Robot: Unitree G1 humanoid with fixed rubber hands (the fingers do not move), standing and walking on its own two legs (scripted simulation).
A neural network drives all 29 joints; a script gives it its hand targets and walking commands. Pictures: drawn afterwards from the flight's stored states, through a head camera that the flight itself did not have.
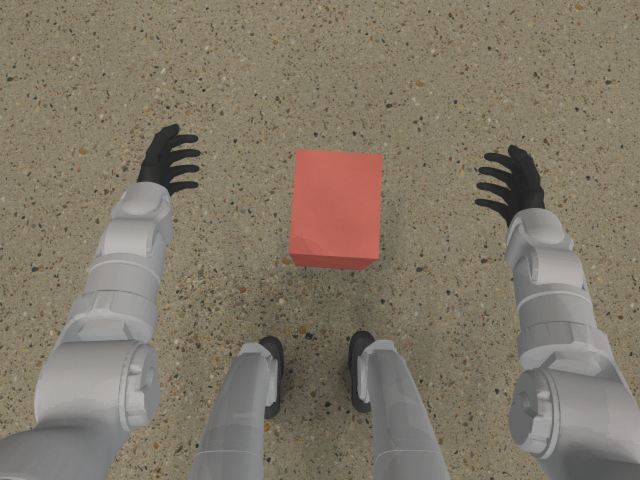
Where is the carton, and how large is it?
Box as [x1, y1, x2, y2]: [289, 149, 382, 269]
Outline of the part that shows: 296,149 289,241 290,256 295,265 362,269 378,258 382,154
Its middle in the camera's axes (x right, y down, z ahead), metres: +0.04 -0.06 +0.94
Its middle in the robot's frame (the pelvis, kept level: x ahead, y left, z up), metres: +0.50 -0.04 -0.55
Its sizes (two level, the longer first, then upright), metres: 0.223 0.183 0.293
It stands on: the floor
